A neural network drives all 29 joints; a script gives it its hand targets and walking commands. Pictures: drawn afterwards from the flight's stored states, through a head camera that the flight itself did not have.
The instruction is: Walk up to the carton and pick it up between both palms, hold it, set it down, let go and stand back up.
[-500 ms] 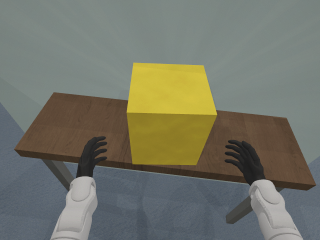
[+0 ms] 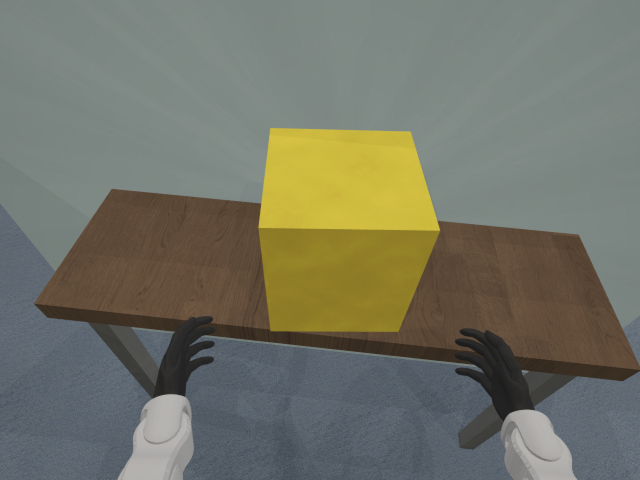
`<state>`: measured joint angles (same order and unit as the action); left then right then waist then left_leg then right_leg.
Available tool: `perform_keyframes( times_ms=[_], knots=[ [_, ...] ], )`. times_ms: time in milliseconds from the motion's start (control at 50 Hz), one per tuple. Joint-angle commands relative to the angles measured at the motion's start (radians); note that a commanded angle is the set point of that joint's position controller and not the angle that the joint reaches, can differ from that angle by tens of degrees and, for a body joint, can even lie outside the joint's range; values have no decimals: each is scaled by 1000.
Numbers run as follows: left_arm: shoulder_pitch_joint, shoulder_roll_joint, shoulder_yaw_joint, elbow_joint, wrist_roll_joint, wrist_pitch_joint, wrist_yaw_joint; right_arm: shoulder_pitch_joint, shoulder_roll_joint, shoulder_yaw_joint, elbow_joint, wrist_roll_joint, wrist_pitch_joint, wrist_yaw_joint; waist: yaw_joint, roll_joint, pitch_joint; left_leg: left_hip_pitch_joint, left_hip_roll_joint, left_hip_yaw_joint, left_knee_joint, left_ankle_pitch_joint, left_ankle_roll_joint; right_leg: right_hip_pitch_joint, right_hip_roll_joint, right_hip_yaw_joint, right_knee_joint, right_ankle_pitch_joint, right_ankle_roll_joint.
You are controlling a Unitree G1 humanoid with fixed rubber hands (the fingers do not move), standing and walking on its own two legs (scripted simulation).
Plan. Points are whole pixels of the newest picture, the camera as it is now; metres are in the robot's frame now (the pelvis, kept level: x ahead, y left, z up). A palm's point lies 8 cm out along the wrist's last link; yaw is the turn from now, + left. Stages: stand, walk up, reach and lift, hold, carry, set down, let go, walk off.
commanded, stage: set down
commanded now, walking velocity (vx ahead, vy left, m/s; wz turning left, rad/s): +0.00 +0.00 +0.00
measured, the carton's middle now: (337, 235) +0.46 -0.03 +0.02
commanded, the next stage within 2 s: let go in 0.90 s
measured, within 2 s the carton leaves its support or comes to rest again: neither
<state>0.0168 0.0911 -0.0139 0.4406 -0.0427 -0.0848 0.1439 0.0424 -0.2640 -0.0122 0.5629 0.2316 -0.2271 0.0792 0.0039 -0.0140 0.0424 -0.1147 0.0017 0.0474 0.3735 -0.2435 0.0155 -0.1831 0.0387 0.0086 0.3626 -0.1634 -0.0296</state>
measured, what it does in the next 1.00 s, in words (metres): stands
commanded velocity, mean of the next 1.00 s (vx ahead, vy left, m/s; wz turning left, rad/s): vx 0.00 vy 0.00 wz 0.00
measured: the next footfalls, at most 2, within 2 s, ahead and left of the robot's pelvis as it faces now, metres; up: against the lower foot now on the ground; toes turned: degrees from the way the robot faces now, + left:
none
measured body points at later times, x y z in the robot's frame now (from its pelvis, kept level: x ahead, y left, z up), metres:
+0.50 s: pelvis +0.01 +0.00 +0.00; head +0.01 +0.01 +0.45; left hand +0.20 +0.21 -0.07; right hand +0.21 -0.22 -0.07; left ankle -0.03 +0.11 -0.75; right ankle +0.02 -0.10 -0.75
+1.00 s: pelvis +0.00 +0.00 +0.00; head +0.00 +0.01 +0.45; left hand +0.16 +0.24 -0.09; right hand +0.16 -0.23 -0.09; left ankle -0.03 +0.11 -0.75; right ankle +0.02 -0.10 -0.75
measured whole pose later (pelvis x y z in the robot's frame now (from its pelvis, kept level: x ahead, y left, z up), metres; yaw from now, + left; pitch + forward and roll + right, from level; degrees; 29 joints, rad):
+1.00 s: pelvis +0.00 +0.00 +0.00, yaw +1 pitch -5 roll -1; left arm 0.19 0.22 -0.03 0.53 -0.01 0.11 0.04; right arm 0.19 -0.19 -0.05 0.72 0.00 -0.19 0.03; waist 0.02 -0.01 0.08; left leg -0.06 0.01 0.03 0.43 -0.29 0.01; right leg -0.11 0.05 -0.01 0.38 -0.19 -0.03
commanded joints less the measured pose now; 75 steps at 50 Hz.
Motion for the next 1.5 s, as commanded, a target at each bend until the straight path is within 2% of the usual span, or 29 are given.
perform_keyframes(
  times_ms=[0,40,100,120,160,180,200,220,300,320,340,420,460,500,540,600,620,660,700,720,740,940,1000,1140,1380,1400,1420,1440,1480],
  knots=[
    [-147,50,3,-154,-3,-46,-6,-127,-128,-60,-114,-22,-43,-2,2,-21,-216,-24,18,-46,-68,200,-27,149,-41,58,-29,245,-17],
    [-122,49,2,-128,6,-43,-14,-98,-121,-62,-77,-37,-43,-4,6,-13,-205,-8,19,-43,-65,212,-35,151,-42,57,-35,247,-18],
    [-83,55,3,-152,-1,-46,-18,-81,-121,-67,-76,-36,-55,-6,15,-11,-215,11,18,-46,-58,260,-42,160,-34,50,-25,290,-14],
    [-66,60,8,-113,10,-34,-29,-61,-104,-61,-40,-50,-49,-13,4,-13,-191,8,16,-43,-55,256,-42,167,-40,53,-29,301,-17],
    [-61,74,14,-140,6,-35,-33,-67,-103,-59,-67,-56,-57,-16,21,-14,-190,4,19,-45,-54,273,-43,175,-34,48,-27,306,-14],
    [-50,77,16,-99,12,-23,-42,-56,-96,-60,-37,-65,-50,-22,18,-20,-172,-5,15,-39,-57,254,-39,180,-36,50,-27,301,-12],
    [-53,76,20,-162,2,-32,-34,-68,-105,-63,-91,-56,-62,-18,35,-18,-199,-1,22,-46,-51,270,-43,185,-32,40,-19,300,-10],
    [-36,80,10,-99,4,-21,-42,-47,-86,-57,-42,-68,-54,-24,25,-16,-160,-5,19,-36,-57,255,-41,173,-35,48,-27,284,-13],
    [-18,90,14,-75,16,19,-61,-15,-71,-60,7,-107,-31,-33,21,-4,-121,7,21,-31,-57,254,-43,164,-37,41,-42,256,-10],
    [-30,101,22,-126,14,15,-57,-30,-75,-66,-33,-105,-35,-31,29,2,-142,6,25,-35,-52,270,-44,168,-33,35,-30,263,-8],
    [-22,101,12,-107,4,19,-58,-21,-64,-60,-22,-109,-33,-32,26,-7,-124,5,23,-31,-53,270,-43,160,-33,39,-35,267,-8],
    [-7,114,10,-78,19,58,-71,2,-45,-55,18,-141,-8,-36,25,22,-84,1,28,-25,-54,244,-43,154,-35,27,-47,206,-12],
    [-7,128,8,-123,13,56,-67,-2,-52,-65,-16,-147,-16,-35,36,25,-120,-2,29,-19,-54,258,-43,159,-34,22,-40,212,-10],
    [32,140,9,-46,26,78,-81,31,-33,-51,36,-167,-6,-43,24,13,-81,-21,25,-10,-52,232,-37,173,-45,32,-43,218,-10],
    [53,147,14,-49,36,93,-90,43,-42,-52,45,-177,-5,-47,26,20,-80,-16,27,-9,-50,239,-43,174,-39,22,-46,209,-7],
    [42,162,11,-128,19,81,-73,35,-60,-55,-4,-160,-32,-39,42,21,-135,-11,26,-7,-34,290,-43,182,-31,16,-27,243,-5],
    [64,159,9,-53,32,94,-84,61,-43,-48,56,-174,-23,-43,21,18,-107,-15,24,-5,-36,271,-41,184,-34,22,-37,238,-8],
    [80,178,24,-37,44,111,-100,68,-41,-46,56,-192,-16,-51,29,0,-77,-27,24,-5,-31,239,-41,186,-42,23,-37,232,0],
    [85,182,22,-37,39,121,-105,72,-47,-51,59,-193,-17,-56,27,-1,-75,-24,22,2,-34,230,-38,178,-39,17,-41,211,0],
    [73,188,22,-93,26,114,-96,62,-55,-55,16,-186,-25,-51,39,2,-100,-28,27,-4,-30,240,-37,182,-34,14,-31,200,0],
    [85,192,17,-43,28,121,-99,78,-41,-50,56,-191,-20,-51,28,-2,-76,-32,28,0,-36,230,-34,172,-34,13,-40,188,-7],
    [82,228,15,-50,32,170,-102,87,-39,-74,60,-235,14,-49,11,35,-26,-67,27,9,-37,137,-34,144,-42,11,-46,75,-12],
    [88,222,16,-51,32,178,-98,88,-35,-73,54,-241,18,-44,16,40,-24,-81,32,13,-39,131,-33,136,-39,7,-43,63,-14],
    [92,218,12,-63,31,195,-95,90,-38,-84,47,-247,18,-36,4,45,-37,-97,34,8,-32,134,-38,145,-33,-1,-28,78,-19],
    [105,204,18,-70,39,201,-94,105,-34,-83,44,-243,11,-30,5,36,-46,-95,30,-2,-11,156,-43,141,-23,-11,-6,101,-15],
    [231,276,71,50,117,123,-122,182,-37,-55,103,-278,138,-59,14,-20,-80,-118,128,-101,51,271,19,53,-118,57,60,182,-1],
    [234,267,70,64,113,89,-135,223,-65,-77,86,-282,195,-73,-3,11,-109,-93,129,-101,68,206,24,41,-118,67,70,152,-3],
    [221,253,64,75,105,71,-147,222,-76,-82,80,-275,219,-75,-1,35,-104,-99,123,-98,80,198,25,27,-117,80,74,188,2],
    [190,203,50,94,88,58,-154,217,-76,-78,80,-274,230,-76,-6,17,-108,-103,112,-91,79,129,29,-21,-104,77,79,170,6]
  ],
)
